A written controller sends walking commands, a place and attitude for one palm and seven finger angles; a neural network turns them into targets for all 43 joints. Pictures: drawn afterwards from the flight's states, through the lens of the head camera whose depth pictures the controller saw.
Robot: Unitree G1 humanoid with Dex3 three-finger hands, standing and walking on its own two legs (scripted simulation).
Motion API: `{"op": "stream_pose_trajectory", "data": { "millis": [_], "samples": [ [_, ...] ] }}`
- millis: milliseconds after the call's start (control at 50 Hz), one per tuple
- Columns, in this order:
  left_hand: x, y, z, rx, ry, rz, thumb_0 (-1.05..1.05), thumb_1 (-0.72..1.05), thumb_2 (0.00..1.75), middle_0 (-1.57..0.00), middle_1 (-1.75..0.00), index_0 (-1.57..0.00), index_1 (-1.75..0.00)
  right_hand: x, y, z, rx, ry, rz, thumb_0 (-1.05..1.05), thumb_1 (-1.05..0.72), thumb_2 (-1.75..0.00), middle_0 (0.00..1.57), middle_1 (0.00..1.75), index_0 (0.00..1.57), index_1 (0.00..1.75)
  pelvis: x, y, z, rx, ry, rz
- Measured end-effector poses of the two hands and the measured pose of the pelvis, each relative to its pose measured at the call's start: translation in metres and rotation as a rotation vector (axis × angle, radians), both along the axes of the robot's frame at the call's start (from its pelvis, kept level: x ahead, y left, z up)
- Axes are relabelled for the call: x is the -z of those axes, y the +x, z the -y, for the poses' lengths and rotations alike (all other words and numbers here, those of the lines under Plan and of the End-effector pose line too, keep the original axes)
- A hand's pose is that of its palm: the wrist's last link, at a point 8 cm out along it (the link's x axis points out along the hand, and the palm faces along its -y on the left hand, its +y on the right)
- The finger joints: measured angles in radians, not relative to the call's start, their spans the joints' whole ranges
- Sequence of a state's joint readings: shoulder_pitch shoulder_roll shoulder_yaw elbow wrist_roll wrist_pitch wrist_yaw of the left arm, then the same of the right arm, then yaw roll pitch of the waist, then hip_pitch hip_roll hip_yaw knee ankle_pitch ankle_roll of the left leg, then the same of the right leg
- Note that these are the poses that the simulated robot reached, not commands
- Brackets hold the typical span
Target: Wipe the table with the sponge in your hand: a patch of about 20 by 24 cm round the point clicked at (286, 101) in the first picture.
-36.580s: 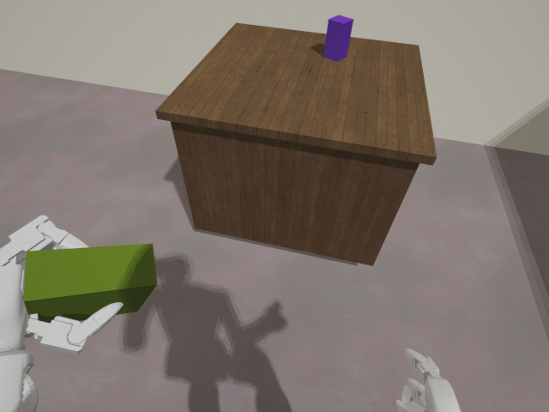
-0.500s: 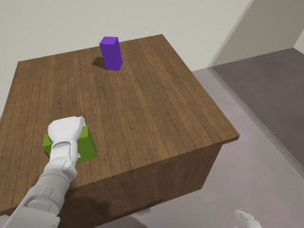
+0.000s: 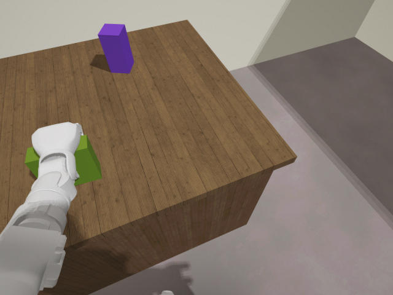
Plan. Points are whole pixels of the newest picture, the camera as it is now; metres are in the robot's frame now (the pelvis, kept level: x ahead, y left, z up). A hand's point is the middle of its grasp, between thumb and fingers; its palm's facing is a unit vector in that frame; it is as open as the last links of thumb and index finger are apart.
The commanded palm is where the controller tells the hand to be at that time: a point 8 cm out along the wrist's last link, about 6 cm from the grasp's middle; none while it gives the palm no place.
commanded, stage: wipe forward along the first lane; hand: left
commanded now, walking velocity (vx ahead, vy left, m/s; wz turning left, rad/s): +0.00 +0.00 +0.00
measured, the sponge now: (70, 168) +0.40 +0.31 -0.01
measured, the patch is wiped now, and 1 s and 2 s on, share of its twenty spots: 0.20 0.50 0.55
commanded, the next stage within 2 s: slide across to the middle lane in 0.72 s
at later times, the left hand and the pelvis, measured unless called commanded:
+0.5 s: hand (61, 138) +0.46 +0.33 +0.02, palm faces -0.14 +0.01 -0.99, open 9.3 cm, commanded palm +0.46 +0.32 +0.06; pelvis +0.01 +0.02 -0.01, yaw +0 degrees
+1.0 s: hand (60, 128) +0.49 +0.35 +0.02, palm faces -0.15 +0.02 -0.99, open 9.2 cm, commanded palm +0.49 +0.31 +0.07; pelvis +0.02 +0.04 -0.01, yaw -1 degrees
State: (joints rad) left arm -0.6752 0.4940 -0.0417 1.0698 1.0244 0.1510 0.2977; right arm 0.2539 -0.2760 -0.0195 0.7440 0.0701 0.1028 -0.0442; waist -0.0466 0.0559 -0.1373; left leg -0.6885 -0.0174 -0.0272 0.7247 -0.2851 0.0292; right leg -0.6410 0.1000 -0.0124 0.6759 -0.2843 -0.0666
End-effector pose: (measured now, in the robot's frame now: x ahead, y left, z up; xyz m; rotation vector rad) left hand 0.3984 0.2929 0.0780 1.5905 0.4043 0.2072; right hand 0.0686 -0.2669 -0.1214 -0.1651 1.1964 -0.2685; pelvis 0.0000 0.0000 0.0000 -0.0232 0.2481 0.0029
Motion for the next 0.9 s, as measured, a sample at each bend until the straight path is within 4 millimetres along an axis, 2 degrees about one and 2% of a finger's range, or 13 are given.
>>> {"op": "stream_pose_trajectory", "data": {
  "millis": [380,900],
  "samples": [
    [0.0,0.038,-0.023,-0.009,-0.009,-0.005,0.01,-0.51,1.15,-0.84,-1.37,-0.84,-1.42,-0.005,-0.005,-0.015,0.003,-0.022,-0.036,0.01,-0.9,-0.9,0.2,0.3,0.21,0.3,0.004,0.008,-0.016,0.001,-0.02,-0.055],
    [0.0,0.082,-0.045,-0.021,-0.006,-0.02,0.01,-0.51,1.15,-0.84,-1.37,-0.85,-1.43,-0.003,-0.043,-0.035,0.044,-0.034,-0.165,0.01,-0.9,-0.9,0.2,0.3,0.21,0.3,0.012,0.015,-0.036,0.005,-0.044,-0.12]
  ]
}}
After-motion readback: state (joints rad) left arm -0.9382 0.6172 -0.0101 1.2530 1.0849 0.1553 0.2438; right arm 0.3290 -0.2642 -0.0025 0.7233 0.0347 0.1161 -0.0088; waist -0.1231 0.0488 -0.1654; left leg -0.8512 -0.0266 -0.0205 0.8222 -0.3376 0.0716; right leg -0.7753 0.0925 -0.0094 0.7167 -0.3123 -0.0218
